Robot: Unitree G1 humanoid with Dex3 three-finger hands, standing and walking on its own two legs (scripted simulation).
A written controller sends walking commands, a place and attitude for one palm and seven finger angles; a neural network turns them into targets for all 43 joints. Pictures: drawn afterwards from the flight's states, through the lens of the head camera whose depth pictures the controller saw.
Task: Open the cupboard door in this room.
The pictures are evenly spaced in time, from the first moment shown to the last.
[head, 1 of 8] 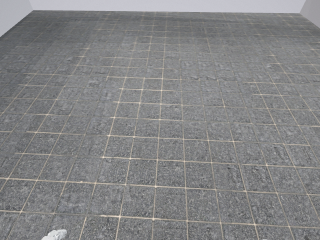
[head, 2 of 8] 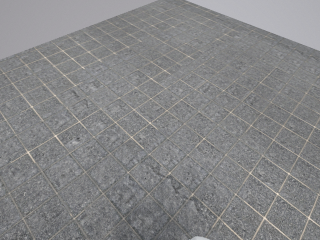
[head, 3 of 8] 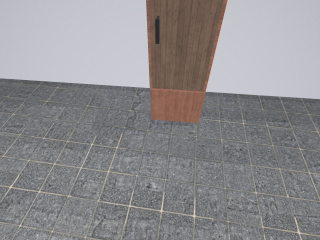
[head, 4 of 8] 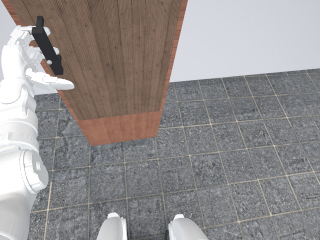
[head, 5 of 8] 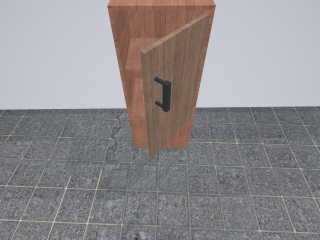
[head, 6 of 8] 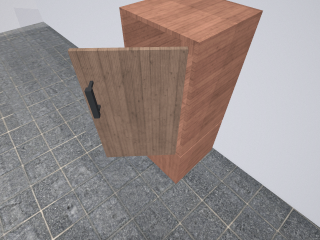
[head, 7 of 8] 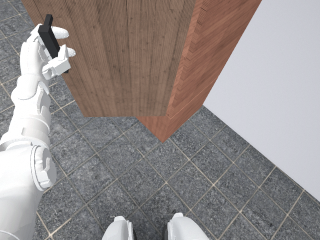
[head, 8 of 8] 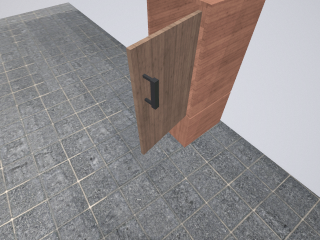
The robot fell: no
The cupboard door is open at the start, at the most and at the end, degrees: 0 101 100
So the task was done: yes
